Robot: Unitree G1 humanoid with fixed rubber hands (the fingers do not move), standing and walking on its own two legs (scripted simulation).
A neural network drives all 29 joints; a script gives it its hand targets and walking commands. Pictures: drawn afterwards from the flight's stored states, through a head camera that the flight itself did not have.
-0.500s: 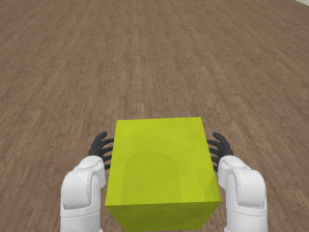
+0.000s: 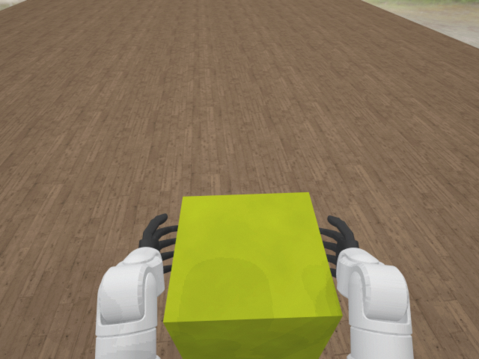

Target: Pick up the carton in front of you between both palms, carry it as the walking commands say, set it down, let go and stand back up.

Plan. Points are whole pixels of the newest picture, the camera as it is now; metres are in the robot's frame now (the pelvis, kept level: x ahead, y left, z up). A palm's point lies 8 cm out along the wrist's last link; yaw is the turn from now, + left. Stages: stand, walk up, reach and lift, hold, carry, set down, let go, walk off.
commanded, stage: carry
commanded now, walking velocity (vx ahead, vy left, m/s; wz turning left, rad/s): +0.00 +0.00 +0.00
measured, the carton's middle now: (248, 286) +0.26 +0.00 +0.02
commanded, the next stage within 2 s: none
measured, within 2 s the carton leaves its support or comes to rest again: neither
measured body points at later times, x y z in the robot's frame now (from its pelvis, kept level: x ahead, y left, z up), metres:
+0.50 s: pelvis -0.01 +0.00 +0.00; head -0.04 +0.00 +0.45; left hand +0.27 +0.16 +0.05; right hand +0.28 -0.14 +0.04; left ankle -0.09 +0.10 -0.73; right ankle +0.11 -0.11 -0.73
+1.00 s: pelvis +0.03 +0.00 +0.00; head +0.00 -0.01 +0.45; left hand +0.32 +0.16 +0.04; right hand +0.32 -0.14 +0.03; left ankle -0.09 +0.10 -0.73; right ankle +0.10 -0.11 -0.72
